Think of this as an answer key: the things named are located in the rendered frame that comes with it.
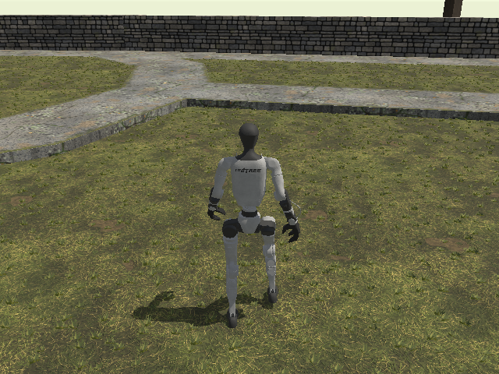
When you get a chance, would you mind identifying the robot left hand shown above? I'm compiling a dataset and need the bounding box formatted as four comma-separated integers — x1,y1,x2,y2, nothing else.
207,207,226,221

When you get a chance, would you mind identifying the left robot thigh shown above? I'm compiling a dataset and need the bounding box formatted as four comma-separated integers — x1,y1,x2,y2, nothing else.
222,218,239,279

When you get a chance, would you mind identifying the robot head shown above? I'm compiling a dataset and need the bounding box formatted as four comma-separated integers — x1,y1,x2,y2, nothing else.
235,123,262,161

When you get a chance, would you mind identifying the right robot upper arm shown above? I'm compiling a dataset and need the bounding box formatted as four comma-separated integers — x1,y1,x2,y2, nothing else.
265,157,286,201

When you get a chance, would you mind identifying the left robot forearm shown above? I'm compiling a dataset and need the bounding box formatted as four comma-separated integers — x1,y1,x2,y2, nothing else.
208,187,220,211

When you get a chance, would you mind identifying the left robot upper arm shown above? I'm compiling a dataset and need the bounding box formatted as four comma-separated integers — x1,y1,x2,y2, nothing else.
211,157,233,199

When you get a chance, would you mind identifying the robot right hand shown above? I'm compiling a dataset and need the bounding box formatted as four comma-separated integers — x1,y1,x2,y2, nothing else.
282,221,300,243

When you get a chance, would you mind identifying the right robot forearm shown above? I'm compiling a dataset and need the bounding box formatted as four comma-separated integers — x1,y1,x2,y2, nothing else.
279,189,298,225

